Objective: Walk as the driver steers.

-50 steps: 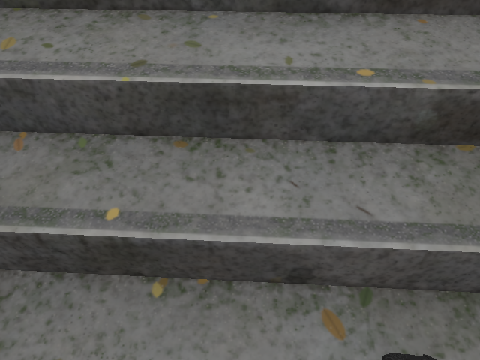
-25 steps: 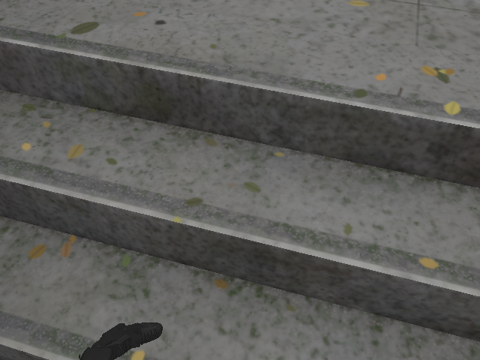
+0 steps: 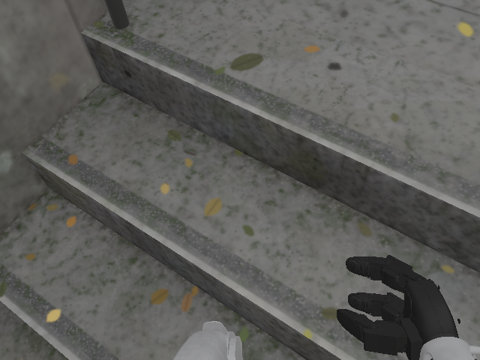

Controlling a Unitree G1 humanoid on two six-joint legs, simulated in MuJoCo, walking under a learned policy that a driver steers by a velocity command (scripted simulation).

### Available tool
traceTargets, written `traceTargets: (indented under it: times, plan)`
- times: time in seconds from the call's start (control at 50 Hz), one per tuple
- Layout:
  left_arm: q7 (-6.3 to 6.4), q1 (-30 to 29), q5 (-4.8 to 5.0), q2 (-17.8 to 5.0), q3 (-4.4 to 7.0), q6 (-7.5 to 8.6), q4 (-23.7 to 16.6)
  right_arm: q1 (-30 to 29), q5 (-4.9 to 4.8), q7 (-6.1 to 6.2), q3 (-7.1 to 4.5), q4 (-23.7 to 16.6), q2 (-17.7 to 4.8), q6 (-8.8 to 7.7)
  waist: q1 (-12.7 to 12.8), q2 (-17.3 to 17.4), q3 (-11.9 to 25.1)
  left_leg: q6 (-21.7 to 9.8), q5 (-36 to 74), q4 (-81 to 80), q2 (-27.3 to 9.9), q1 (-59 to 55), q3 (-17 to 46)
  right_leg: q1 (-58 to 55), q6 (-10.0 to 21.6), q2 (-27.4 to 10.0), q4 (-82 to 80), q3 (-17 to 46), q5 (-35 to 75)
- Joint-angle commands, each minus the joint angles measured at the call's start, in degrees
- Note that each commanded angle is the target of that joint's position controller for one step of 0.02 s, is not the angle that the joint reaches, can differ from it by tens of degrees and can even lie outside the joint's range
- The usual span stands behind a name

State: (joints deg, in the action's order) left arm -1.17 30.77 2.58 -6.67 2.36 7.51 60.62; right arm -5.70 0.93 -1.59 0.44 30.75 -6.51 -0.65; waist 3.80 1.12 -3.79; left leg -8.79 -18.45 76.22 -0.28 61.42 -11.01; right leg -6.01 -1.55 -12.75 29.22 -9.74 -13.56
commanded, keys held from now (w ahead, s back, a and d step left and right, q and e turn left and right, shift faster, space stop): w+e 0.92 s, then w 0.08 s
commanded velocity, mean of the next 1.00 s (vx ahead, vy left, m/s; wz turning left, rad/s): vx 0.50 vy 0.00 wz -0.43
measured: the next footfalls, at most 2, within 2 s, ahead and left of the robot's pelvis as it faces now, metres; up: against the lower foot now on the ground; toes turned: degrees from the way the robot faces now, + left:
right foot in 0.58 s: +0.46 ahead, -0.09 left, +0.17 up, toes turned -21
left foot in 1.08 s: +0.88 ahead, -0.11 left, +0.34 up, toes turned -27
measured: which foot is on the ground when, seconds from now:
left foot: down 0.00-0.60, up 0.62-1.00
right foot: up 0.00-0.56, down 0.58-1.00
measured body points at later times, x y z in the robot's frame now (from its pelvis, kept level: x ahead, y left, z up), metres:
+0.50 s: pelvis +0.27 +0.00 +0.17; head +0.29 +0.03 +0.62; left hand +0.54 +0.08 +0.09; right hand +0.15 -0.18 +0.04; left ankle +0.17 +0.08 -0.58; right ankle +0.39 -0.11 -0.33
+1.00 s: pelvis +0.58 -0.08 +0.34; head +0.61 -0.12 +0.78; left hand +0.62 +0.17 +0.21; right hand +0.78 -0.31 +0.30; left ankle +0.79 -0.06 -0.14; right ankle +0.42 -0.07 -0.41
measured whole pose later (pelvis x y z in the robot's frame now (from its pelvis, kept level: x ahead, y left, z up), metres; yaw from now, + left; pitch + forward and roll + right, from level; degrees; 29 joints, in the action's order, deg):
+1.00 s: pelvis +0.58 -0.08 +0.34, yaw -30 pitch +5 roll +3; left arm 2.0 29.6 -0.1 -9.5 2.8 5.3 54.3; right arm -4.1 3.1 -0.7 4.4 26.4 -0.8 -1.7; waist 6.1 -1.2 -0.6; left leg -5.7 -23.8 99.8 -5.1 77.8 -5.4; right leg 0.6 6.6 3.9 16.5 9.5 -19.7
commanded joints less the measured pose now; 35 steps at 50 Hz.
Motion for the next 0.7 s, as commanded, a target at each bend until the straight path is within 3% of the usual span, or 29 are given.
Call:
traceTargets:
  times: [0.02,0.04,0.06,0.08,0.1,0.12,0.16,0.18,0.2,0.22,0.24,0.28,0.32,0.36,0.4,0.42,0.46,0.48,0.5,0.52,0.54,0.56,0.58,0.6,0.62,0.64,0.66,0.68,0.7]
  plan:
    - [-2.52,-4.49,-0.05,-13.22,3.58,3.51,-11.85,27.37,1.82,1.52,-8.51,3.50,-19.77,-0.85,-14.59,-0.35,45.63,-6.45,22.01,-45.51,-19.22,-71.31,54.65,34.40,3.23,17.51,72.87,21.81,2.75]
    - [-1.18,-6.41,-0.32,-7.33,3.07,2.21,-14.94,19.81,1.84,0.64,-8.16,5.22,-18.95,-1.63,-8.98,-2.41,38.12,-5.48,8.53,-47.45,-19.28,-63.23,49.94,39.35,3.08,14.66,79.80,20.73,6.44]
    - [0.14,-9.52,-1.46,-4.42,2.55,1.46,-17.25,17.18,0.75,0.18,-7.28,7.94,-14.53,-2.33,-6.24,-5.46,28.51,-4.21,-0.12,-48.15,-18.28,-55.65,46.07,43.29,3.83,10.81,79.12,16.10,9.70]
    - [1.07,-11.89,-3.14,-2.85,1.77,0.70,-19.16,16.69,0.00,0.24,-5.72,10.99,-9.90,-3.05,-5.08,-1.90,19.47,-3.79,-2.69,-48.20,-16.29,-48.37,41.27,47.69,4.88,9.62,81.28,15.34,8.56]
    - [1.46,-10.12,-4.19,-1.64,1.11,-0.10,-19.37,16.05,0.49,0.26,-4.28,13.35,-5.08,-3.84,-2.03,-0.89,12.72,-3.00,-6.91,-49.91,-14.36,-40.69,35.33,49.86,5.74,9.41,81.95,15.61,6.21]
    - [1.71,-11.37,-4.42,0.64,0.09,-1.21,-20.71,16.16,1.41,0.47,-3.30,15.43,-1.61,-4.30,-0.17,-0.46,9.20,-2.07,-6.08,-51.78,-14.88,-35.81,32.68,51.98,6.99,9.46,84.43,16.72,8.36]
    - [2.18,-13.52,-3.70,3.42,-1.49,-3.02,-22.15,19.59,1.53,0.88,-2.48,19.19,0.11,-5.72,1.30,-0.83,4.78,-0.78,-2.51,-53.50,-14.31,-32.10,24.82,57.38,7.90,10.11,83.08,18.91,6.81]
    - [2.16,-12.69,-3.38,3.15,-1.64,-3.95,-21.71,21.22,1.52,0.44,-2.47,19.89,-1.17,-6.37,1.61,-0.47,3.33,-0.19,-1.52,-55.19,-14.27,-32.90,21.12,60.29,7.70,11.15,81.65,18.17,5.55]
    - [2.03,-14.25,-3.72,2.44,-1.41,-4.27,-21.69,22.27,1.03,0.09,-2.39,20.67,-1.41,-6.99,1.04,-1.94,2.51,1.50,1.70,-56.81,-14.70,-33.55,18.94,62.74,7.46,11.68,81.82,18.85,7.22]
    - [2.31,-15.33,-3.33,2.16,-1.10,-4.56,-21.34,24.39,1.23,0.05,-2.11,21.34,-1.74,-7.64,0.12,-2.13,2.79,2.14,6.38,-58.31,-15.51,-34.85,17.04,65.57,7.57,13.72,87.52,16.88,8.64]
    - [2.83,-17.00,-3.40,2.90,-1.28,-5.00,-21.80,26.41,1.27,-0.21,-2.32,22.70,-3.13,-8.30,0.00,-0.25,2.69,2.94,5.61,-59.30,-15.84,-37.62,15.93,70.62,8.01,14.54,93.06,16.18,8.04]
    - [3.59,-22.25,-3.37,4.55,-2.02,-5.46,-23.29,28.77,1.03,-0.53,-2.67,24.27,-5.31,-8.55,-1.01,-0.98,1.24,4.72,3.16,-59.68,-16.08,-43.60,13.69,83.16,8.90,15.76,104.00,15.62,5.19]
    - [3.70,-28.20,-4.26,3.38,-2.04,-6.33,-26.31,30.28,1.03,-0.75,-2.31,25.14,-5.90,-9.00,-1.32,-0.06,0.04,5.56,-0.69,-61.38,-14.34,-45.05,10.91,86.89,9.14,15.86,104.12,13.62,2.80]
    - [3.14,-35.40,-4.23,3.90,-2.98,-6.80,-29.12,33.35,0.77,-0.15,-1.80,26.88,-4.20,-8.66,-2.18,-1.72,-2.71,9.14,0.96,-63.42,-11.56,-42.70,5.63,85.07,8.37,14.96,91.36,9.40,5.53]
    - [2.66,-39.96,-3.56,4.87,-3.41,-7.40,-30.79,38.03,1.20,2.22,-2.06,28.18,-4.83,-7.92,-4.30,3.64,-0.80,7.87,9.97,-65.90,-12.24,-49.14,4.66,85.03,8.38,14.03,86.85,7.03,5.21]
    - [2.39,-40.65,-3.22,3.03,-3.37,-8.04,-31.24,40.56,0.67,3.38,-2.54,28.20,-7.50,-7.78,-5.81,5.96,0.64,6.18,19.00,-69.80,-13.28,-54.24,3.80,84.60,8.31,13.32,82.77,1.71,-0.79]
    - [1.84,-43.52,-2.96,3.54,-4.02,-8.58,-31.91,42.49,-0.19,5.42,-2.91,29.17,-8.52,-6.77,-6.05,4.47,1.74,3.61,30.12,-72.50,-13.75,-63.69,1.29,81.04,9.97,9.95,70.42,-0.44,-10.36]
    - [1.49,-43.11,-2.31,4.64,-4.62,-8.46,-31.24,41.96,-0.53,6.22,-2.71,28.62,-8.61,-6.45,-5.39,3.09,2.17,3.59,45.23,-71.29,-14.60,-66.83,-1.41,76.69,11.57,9.57,64.21,-1.10,-13.48]
    - [1.18,-38.56,-1.38,4.15,-4.59,-8.66,-28.65,37.85,-1.83,6.47,-2.16,25.87,-7.89,-6.34,-3.54,1.45,4.84,3.73,67.21,-67.85,-12.55,-63.01,-6.45,63.22,12.85,13.24,54.17,-6.90,-15.70]
    - [1.52,-33.09,-1.04,4.60,-4.65,-9.18,-26.52,38.28,-2.22,7.23,-2.46,24.92,-10.22,-6.34,-1.66,5.96,8.30,2.18,93.18,-62.32,-15.25,-62.70,-6.83,53.23,13.47,16.30,51.25,-9.56,-17.29]
    - [2.09,-26.22,-0.92,2.35,-3.55,-9.32,-24.27,37.32,-2.77,7.15,-3.03,23.65,-13.14,-6.55,1.10,10.62,11.13,1.59,111.00,-54.78,-17.52,-63.50,-6.54,46.11,13.97,19.46,48.68,-10.80,-20.26]
    - [2.27,-19.90,-1.53,-0.24,-2.46,-8.80,-22.29,35.28,-3.34,6.13,-3.42,21.61,-14.92,-6.32,2.55,12.83,14.92,0.42,115.13,-44.68,-18.56,-65.51,-5.26,39.84,14.99,21.97,41.87,-8.98,-22.50]
    - [2.16,-14.42,-2.20,-3.62,-1.02,-7.83,-21.42,32.73,-3.77,4.53,-3.95,19.34,-17.01,-6.05,5.46,14.73,18.73,-0.17,109.21,-31.66,-17.48,-60.72,-5.21,28.06,16.25,22.84,32.54,-2.09,-19.70]
    - [2.73,-10.34,-2.81,-10.56,1.61,-7.56,-20.99,28.56,-2.16,3.14,-4.04,14.10,-15.63,-6.91,8.04,5.45,18.73,3.69,80.35,-9.62,-11.56,-36.91,-3.35,14.48,21.65,14.35,19.91,25.09,-26.77]
    - [3.39,-12.51,-2.55,-16.51,4.43,-8.91,-20.80,18.00,-1.00,0.74,-4.80,9.63,-13.95,-7.13,7.40,-9.08,20.32,7.25,13.11,16.38,3.96,-21.23,4.58,13.01,26.62,5.29,-6.99,61.23,-31.85]
    - [3.33,-18.28,-3.64,-15.47,4.33,-8.80,-22.26,19.86,1.69,-0.80,-3.92,6.37,-9.11,-7.34,2.18,-2.63,17.95,6.83,12.54,30.68,1.22,-13.58,16.97,15.90,25.39,2.42,-10.86,64.75,-33.19]
    - [3.33,-17.64,-3.89,-12.01,3.32,-8.14,-20.00,19.22,1.91,-1.00,-3.06,4.90,-6.09,-7.29,0.03,2.10,12.47,6.38,15.12,37.25,1.22,-11.08,16.63,23.35,23.14,3.19,-9.80,61.09,-34.81]
    - [3.27,-16.91,-4.72,-8.56,2.36,-6.66,-16.80,19.34,2.00,-0.29,-1.98,2.94,-2.64,-7.28,-4.03,5.55,3.91,5.73,15.14,36.44,-0.21,-7.34,16.10,31.31,20.17,3.90,-7.97,52.42,-27.15]
    - [3.04,-15.90,-5.01,-4.85,1.37,-5.30,-14.53,19.36,2.11,0.62,-1.04,1.24,-0.50,-6.54,-6.42,5.60,1.23,5.51,13.11,39.51,-0.93,-4.63,15.29,34.79,18.86,6.01,-5.75,46.08,-18.98]
Keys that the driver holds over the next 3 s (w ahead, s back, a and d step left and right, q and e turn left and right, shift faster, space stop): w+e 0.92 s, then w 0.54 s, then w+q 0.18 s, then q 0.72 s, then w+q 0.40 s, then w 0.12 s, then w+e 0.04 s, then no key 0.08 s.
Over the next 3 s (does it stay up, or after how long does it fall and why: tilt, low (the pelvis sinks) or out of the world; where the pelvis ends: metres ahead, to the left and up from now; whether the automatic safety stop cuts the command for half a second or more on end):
stays up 1.27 -0.35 0.50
